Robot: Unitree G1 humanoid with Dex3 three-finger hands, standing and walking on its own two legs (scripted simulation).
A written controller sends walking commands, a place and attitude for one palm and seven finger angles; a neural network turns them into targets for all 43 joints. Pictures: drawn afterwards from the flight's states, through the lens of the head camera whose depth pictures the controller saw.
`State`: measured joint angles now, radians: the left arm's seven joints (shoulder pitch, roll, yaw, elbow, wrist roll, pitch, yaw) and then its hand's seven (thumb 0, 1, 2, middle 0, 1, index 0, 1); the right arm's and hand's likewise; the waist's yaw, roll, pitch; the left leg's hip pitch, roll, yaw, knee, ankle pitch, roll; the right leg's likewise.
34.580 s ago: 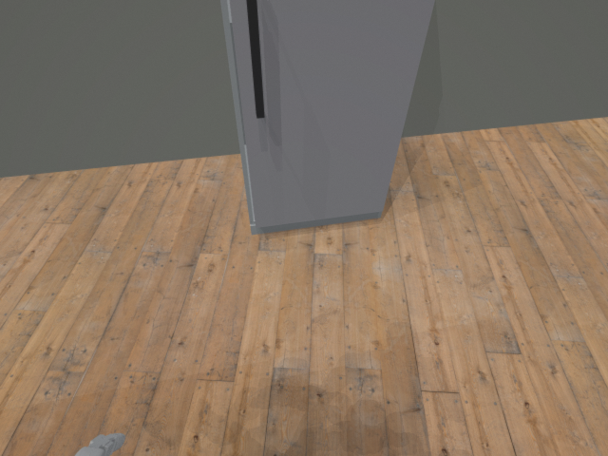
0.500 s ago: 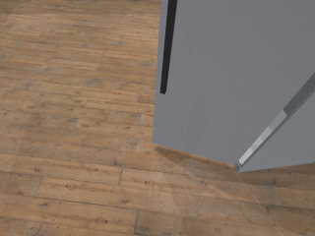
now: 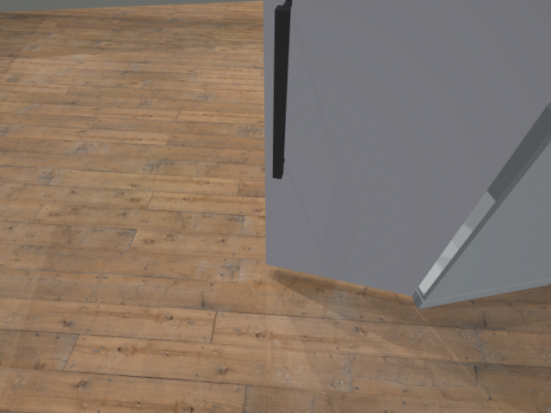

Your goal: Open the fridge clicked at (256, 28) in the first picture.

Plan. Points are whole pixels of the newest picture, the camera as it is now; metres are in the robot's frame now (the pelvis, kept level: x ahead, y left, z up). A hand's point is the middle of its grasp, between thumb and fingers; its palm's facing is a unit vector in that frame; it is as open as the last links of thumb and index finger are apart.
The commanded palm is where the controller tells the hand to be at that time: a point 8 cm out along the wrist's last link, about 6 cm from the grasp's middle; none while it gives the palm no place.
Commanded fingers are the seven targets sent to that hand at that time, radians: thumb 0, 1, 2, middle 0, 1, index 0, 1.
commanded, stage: let the arm hang, fingers relaxed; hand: left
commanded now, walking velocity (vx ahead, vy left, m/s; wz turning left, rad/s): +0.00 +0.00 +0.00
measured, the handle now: (282, 103) +0.72 +0.02 +0.07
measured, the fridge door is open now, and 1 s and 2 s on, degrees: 66 66 66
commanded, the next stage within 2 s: look to check the result in 0.08 s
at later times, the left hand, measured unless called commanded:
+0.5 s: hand out of the picture +0.07 +0.22 -0.16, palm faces -0.03 -0.95 -0.30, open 7.4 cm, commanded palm none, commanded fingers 0.00 0.90 0.90 -0.20 -0.30 -0.20 -0.30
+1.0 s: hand out of the picture +0.09 +0.21 -0.16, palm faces -0.04 -0.95 -0.31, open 7.4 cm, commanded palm none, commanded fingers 0.00 0.90 0.90 -0.20 -0.30 -0.20 -0.30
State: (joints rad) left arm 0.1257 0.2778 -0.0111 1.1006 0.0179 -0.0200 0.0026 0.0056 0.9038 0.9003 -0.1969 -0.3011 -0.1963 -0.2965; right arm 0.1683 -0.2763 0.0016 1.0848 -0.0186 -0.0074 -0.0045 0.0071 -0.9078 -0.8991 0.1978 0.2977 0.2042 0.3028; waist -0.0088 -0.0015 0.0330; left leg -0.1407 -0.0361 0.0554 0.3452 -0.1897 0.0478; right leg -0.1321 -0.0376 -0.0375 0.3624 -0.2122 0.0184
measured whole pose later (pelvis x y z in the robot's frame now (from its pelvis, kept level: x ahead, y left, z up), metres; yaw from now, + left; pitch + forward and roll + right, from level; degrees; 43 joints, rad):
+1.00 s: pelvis +0.02 -0.02 +0.00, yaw +0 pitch -1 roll +0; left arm 0.11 0.31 0.00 1.13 0.01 -0.03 0.00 0.01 0.90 0.90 -0.20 -0.30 -0.20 -0.30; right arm 0.13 -0.31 0.00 1.11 -0.01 0.00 -0.01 0.01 -0.91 -0.90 0.20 0.30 0.20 0.30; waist -0.01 -0.01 0.04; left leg -0.10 -0.01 0.04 0.30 -0.19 0.02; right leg -0.08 0.00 -0.05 0.29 -0.20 -0.01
